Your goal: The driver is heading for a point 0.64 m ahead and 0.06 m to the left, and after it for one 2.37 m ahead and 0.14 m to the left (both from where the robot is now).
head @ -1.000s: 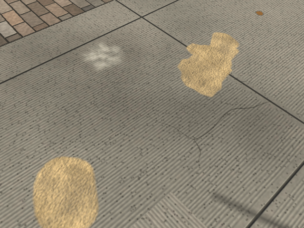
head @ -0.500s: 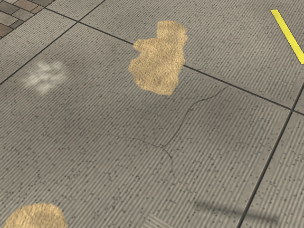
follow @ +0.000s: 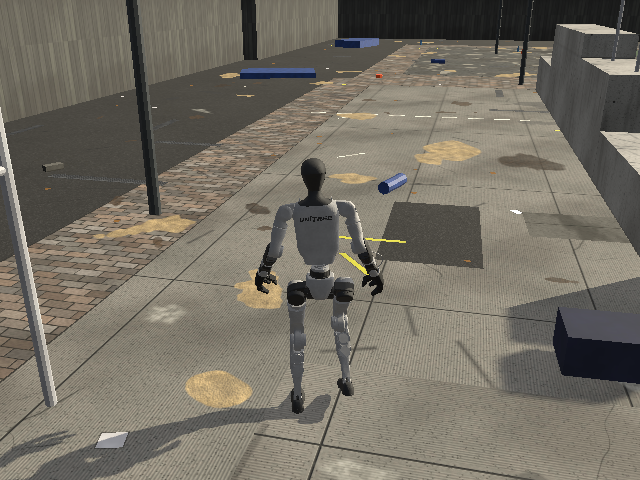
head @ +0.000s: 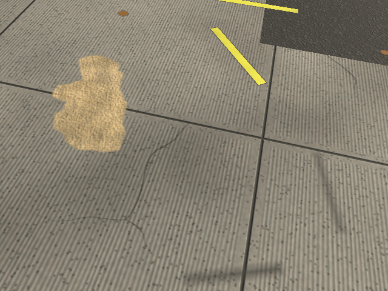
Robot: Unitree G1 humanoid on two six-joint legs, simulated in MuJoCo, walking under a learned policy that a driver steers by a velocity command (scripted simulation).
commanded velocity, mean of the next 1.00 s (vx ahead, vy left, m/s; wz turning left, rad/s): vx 0.34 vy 0.00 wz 0.02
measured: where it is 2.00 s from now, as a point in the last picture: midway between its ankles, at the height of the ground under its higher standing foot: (186, 257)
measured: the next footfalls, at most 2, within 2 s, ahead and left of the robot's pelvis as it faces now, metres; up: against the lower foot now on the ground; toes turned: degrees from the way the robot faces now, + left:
right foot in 0.26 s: +0.02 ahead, -0.15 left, +0.00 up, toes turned -8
left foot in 0.74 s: +0.39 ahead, +0.05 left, +0.00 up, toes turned -1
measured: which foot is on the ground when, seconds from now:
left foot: down 0.00-0.26, up 0.28-0.72, down 0.74-1.00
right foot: up 0.00-0.24, down 0.26-0.76, up 0.78-1.00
